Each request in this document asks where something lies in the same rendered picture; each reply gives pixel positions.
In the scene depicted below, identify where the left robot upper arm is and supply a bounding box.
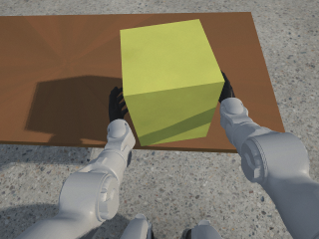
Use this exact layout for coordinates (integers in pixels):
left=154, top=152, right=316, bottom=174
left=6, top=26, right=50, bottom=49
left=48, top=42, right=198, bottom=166
left=15, top=171, right=120, bottom=239

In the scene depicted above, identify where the robot right forearm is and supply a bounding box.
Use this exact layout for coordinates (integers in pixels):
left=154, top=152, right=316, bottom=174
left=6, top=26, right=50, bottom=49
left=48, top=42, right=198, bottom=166
left=219, top=98, right=310, bottom=171

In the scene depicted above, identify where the table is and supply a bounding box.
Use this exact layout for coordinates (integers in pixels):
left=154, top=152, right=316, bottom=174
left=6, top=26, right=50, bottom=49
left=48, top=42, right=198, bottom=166
left=0, top=12, right=285, bottom=153

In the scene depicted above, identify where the right robot upper arm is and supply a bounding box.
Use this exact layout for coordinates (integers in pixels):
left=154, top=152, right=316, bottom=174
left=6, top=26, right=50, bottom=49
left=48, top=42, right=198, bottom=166
left=241, top=132, right=319, bottom=239

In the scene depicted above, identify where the robot right shin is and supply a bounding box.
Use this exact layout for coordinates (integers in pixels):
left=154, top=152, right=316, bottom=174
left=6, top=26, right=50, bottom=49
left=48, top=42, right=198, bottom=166
left=196, top=219, right=210, bottom=227

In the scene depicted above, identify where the robot left thigh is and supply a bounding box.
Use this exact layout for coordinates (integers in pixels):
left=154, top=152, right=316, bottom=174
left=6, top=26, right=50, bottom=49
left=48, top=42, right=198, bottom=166
left=121, top=218, right=153, bottom=239

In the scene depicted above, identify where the right robot hand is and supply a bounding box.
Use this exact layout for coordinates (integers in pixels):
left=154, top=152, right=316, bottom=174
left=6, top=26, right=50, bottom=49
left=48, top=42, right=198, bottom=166
left=218, top=70, right=235, bottom=103

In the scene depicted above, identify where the carton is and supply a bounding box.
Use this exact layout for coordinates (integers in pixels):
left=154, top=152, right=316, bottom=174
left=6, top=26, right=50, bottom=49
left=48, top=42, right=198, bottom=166
left=120, top=19, right=225, bottom=146

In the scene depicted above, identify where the left robot hand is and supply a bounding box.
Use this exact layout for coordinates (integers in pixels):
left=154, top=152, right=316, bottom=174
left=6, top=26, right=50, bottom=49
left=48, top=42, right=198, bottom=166
left=109, top=87, right=129, bottom=122

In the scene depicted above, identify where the robot left forearm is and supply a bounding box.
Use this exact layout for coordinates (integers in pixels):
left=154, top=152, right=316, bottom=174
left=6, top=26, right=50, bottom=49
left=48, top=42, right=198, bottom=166
left=58, top=119, right=136, bottom=210

